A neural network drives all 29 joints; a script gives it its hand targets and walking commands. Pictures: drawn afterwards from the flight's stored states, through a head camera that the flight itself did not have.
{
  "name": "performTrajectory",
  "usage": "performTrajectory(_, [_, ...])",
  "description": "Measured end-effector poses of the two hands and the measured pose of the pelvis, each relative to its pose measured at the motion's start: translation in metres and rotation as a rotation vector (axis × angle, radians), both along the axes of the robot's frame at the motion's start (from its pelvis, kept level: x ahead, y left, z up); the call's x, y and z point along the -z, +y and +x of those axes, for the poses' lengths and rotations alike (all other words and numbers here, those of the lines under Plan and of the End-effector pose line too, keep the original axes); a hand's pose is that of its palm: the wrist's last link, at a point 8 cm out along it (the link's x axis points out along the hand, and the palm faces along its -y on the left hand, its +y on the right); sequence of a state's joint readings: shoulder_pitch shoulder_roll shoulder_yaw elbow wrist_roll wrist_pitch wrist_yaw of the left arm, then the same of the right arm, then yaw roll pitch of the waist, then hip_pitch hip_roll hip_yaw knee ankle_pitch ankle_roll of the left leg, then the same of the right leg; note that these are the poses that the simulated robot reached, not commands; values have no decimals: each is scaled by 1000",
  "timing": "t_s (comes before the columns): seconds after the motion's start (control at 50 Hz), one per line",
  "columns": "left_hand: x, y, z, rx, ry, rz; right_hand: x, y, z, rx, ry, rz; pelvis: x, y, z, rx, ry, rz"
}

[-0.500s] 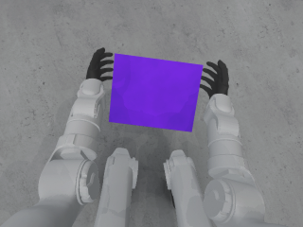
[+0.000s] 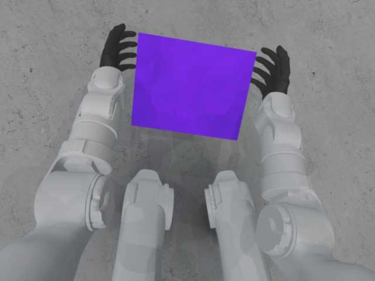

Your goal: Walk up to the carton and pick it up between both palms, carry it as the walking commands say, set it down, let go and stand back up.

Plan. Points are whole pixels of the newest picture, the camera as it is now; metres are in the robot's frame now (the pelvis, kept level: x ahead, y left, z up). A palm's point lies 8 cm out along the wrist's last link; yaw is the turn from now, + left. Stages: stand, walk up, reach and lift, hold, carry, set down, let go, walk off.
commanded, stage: set down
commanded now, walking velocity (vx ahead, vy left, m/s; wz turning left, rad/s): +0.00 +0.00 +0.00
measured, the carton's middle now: (190, 87) +0.50 +0.01 -0.23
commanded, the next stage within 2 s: none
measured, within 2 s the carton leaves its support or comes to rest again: neither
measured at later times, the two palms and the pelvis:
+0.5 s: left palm (120, 71) +0.52 +0.17 -0.21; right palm (259, 96) +0.48 -0.14 -0.20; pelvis +0.00 +0.00 -0.04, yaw +0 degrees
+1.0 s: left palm (119, 73) +0.52 +0.17 -0.22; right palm (257, 95) +0.49 -0.14 -0.21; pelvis +0.00 +0.00 -0.06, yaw -1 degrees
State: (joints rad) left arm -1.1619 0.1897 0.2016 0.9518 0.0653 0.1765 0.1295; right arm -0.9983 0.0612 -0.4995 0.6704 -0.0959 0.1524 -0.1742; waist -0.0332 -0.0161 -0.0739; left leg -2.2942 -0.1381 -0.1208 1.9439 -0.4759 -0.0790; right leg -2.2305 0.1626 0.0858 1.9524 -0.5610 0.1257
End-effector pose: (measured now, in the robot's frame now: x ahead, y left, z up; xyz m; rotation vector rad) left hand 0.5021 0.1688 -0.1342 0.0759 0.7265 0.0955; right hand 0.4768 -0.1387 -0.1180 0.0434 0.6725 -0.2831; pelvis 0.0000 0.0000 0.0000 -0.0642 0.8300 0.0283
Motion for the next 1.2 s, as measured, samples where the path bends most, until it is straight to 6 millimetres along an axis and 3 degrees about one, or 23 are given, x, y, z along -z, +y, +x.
performTrajectory(0.54, [77, 2, 16, 41, 78, 18, 87, -3, 8, -42, 77, 31, 45, -1, 6, 31, -105, 25])
performTrajectory(1.2, [87, 6, 21, 61, 74, -4, 95, -5, 16, -87, 82, 39, 58, 4, 2, 39, -146, 18])
